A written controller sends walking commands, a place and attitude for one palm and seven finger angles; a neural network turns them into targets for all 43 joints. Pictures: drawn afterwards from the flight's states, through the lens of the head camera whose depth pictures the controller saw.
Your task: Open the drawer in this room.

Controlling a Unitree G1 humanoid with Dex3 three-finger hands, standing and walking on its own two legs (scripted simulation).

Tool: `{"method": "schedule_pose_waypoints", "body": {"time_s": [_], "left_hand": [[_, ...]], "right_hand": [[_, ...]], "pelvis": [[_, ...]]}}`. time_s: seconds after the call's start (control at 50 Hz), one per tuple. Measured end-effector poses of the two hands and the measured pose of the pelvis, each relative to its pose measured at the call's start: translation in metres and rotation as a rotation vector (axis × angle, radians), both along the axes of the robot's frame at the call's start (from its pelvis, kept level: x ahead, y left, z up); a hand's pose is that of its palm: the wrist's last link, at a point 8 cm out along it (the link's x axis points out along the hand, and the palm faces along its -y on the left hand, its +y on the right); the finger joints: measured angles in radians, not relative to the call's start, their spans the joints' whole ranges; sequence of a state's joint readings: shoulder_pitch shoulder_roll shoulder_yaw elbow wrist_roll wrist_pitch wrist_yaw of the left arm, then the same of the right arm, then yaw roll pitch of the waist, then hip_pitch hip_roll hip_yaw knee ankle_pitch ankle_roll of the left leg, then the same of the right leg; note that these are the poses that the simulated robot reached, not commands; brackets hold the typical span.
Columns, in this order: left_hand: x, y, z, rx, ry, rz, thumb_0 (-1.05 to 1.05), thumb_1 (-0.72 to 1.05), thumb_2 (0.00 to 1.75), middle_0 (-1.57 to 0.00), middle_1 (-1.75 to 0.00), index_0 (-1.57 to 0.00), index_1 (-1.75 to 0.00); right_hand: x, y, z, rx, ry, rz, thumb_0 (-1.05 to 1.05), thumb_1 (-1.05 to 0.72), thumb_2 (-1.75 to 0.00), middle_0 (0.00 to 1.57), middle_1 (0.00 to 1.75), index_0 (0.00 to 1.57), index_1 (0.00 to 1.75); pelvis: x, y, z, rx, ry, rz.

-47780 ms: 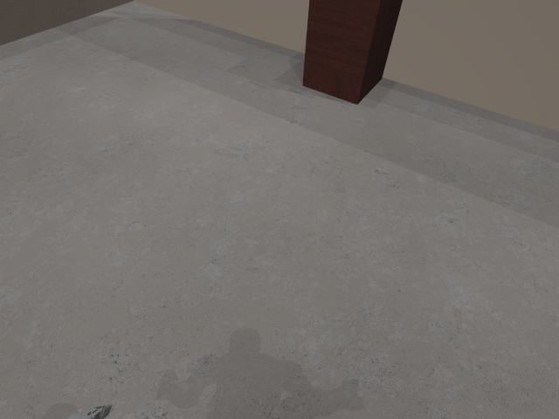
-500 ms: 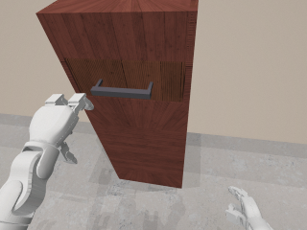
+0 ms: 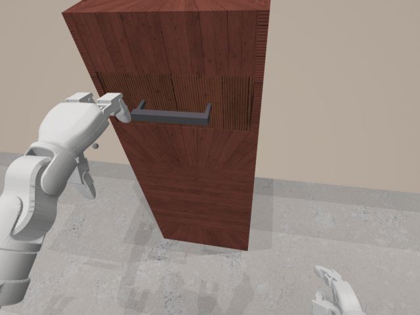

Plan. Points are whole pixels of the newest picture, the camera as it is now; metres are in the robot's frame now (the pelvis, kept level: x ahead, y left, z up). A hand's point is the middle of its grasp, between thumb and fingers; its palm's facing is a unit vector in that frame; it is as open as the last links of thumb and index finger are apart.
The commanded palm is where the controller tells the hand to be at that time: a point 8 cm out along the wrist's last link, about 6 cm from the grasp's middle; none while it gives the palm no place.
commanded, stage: raise the hand with hooked fingers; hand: left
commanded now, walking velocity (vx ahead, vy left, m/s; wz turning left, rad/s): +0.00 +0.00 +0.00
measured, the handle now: (172, 111) +0.55 +0.18 +0.09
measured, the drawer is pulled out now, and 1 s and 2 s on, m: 0.00 0.00 0.00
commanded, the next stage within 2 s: move the hooked fingers above the handle in 0.16 s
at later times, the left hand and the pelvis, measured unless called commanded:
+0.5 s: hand (112, 143) +0.34 +0.22 +0.18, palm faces +0.07 -0.04 -1.00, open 13.8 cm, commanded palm +0.31 +0.22 +0.25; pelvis +0.01 -0.02 +0.00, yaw +1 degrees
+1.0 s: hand (137, 123) +0.40 +0.20 +0.17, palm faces +0.09 -0.05 -0.99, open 13.8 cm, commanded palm +0.38 +0.20 +0.23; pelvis +0.03 -0.01 +0.00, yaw +0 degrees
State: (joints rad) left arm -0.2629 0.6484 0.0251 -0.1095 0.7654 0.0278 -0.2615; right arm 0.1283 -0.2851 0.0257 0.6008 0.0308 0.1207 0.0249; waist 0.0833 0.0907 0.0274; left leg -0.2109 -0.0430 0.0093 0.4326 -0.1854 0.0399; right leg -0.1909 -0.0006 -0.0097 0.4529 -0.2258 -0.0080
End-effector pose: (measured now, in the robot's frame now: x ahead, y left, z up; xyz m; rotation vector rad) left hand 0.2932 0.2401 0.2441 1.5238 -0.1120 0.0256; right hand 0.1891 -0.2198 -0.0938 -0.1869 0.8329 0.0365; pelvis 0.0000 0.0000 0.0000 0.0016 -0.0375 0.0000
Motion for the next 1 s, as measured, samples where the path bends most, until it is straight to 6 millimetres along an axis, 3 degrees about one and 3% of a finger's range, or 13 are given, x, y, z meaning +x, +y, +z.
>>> {"method": "schedule_pose_waypoints", "body": {"time_s": [0.08, 0.18, 0.38, 0.54, 0.68, 0.84, 1.0], "left_hand": [[-0.006, -0.008, -0.002, 0.002, -0.030, -0.042, 0.00, -0.49, 0.30, -0.32, -1.20, -0.32, -1.20], [-0.004, -0.001, 0.006, 0.000, -0.076, 0.009, 0.00, -0.49, 0.30, -0.32, -1.21, -0.32, -1.20], [0.003, -0.010, -0.002, 0.011, 0.003, 0.038, 0.00, -0.49, 0.30, -0.31, -1.21, -0.32, -1.20], [0.025, -0.021, -0.007, 0.008, 0.002, -0.009, 0.00, -0.49, 0.30, -0.32, -1.21, -0.32, -1.20], [0.049, -0.017, -0.008, 0.007, 0.005, 0.034, 0.00, -0.49, 0.30, -0.32, -1.21, -0.32, -1.20], [0.068, -0.036, -0.020, 0.001, 0.031, -0.032, 0.00, -0.49, 0.30, -0.32, -1.20, -0.32, -1.20], [0.085, -0.038, -0.020, -0.003, -0.003, -0.016, 0.00, -0.49, 0.30, -0.32, -1.20, -0.32, -1.20]], "right_hand": [[-0.006, -0.008, -0.003, -0.020, 0.013, -0.009, 0.01, -0.91, -0.90, 0.20, 0.30, 0.20, 0.30], [-0.006, -0.009, -0.006, -0.014, 0.024, -0.005, 0.01, -0.91, -0.90, 0.20, 0.30, 0.20, 0.30], [0.015, 0.000, -0.002, 0.023, -0.024, 0.021, 0.01, -0.91, -0.90, 0.20, 0.30, 0.20, 0.30], [0.023, -0.004, -0.002, 0.010, -0.016, 0.023, 0.01, -0.91, -0.90, 0.20, 0.30, 0.20, 0.30], [0.018, -0.016, -0.007, -0.004, 0.039, -0.005, 0.01, -0.91, -0.90, 0.20, 0.30, 0.20, 0.30], [0.014, -0.025, -0.013, -0.014, 0.086, -0.043, 0.01, -0.91, -0.90, 0.20, 0.30, 0.20, 0.30], [0.015, -0.023, -0.017, 0.001, 0.114, -0.059, 0.01, -0.91, -0.90, 0.20, 0.30, 0.20, 0.30]], "pelvis": [[-0.002, -0.002, 0.000, 0.000, -0.003, 0.001], [-0.003, -0.006, 0.000, 0.001, -0.002, 0.005], [0.001, -0.012, 0.000, 0.003, 0.006, 0.014], [0.008, -0.017, 0.000, 0.002, 0.023, 0.022], [0.016, -0.018, 0.000, 0.003, 0.047, 0.017], [0.027, -0.015, 0.000, 0.006, 0.067, 0.008], [0.034, -0.014, 0.000, 0.007, 0.086, 0.003]]}}
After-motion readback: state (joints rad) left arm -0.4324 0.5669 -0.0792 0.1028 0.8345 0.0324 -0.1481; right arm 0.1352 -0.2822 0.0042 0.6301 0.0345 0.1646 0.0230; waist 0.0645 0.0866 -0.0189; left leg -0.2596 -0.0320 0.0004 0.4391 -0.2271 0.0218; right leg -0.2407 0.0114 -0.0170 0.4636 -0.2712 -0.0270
